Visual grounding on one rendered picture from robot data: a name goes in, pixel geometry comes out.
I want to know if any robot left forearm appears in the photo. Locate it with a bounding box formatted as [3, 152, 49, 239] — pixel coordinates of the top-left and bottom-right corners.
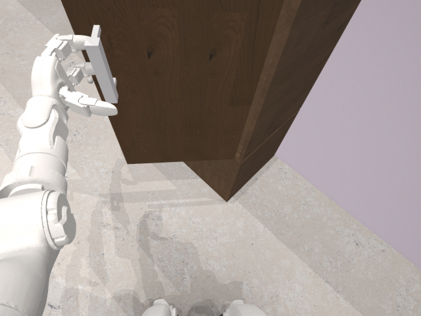
[0, 96, 69, 199]

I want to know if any robot left shin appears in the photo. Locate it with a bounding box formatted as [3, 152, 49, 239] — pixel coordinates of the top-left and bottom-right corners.
[153, 299, 168, 305]

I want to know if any left robot hand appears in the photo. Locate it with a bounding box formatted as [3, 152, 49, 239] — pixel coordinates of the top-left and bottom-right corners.
[31, 34, 118, 118]

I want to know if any robot shin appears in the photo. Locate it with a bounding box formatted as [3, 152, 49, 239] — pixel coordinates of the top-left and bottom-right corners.
[153, 299, 168, 305]
[228, 300, 243, 309]

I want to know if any cupboard door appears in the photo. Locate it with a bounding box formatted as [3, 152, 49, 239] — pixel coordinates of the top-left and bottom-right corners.
[61, 0, 284, 164]

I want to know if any robot right shin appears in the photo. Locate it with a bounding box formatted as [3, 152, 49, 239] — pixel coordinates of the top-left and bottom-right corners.
[228, 300, 243, 309]

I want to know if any robot left upper arm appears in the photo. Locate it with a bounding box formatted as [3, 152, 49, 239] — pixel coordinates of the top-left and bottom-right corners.
[0, 190, 76, 316]

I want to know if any handle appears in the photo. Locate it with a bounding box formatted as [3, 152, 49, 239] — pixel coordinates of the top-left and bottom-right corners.
[84, 25, 118, 103]

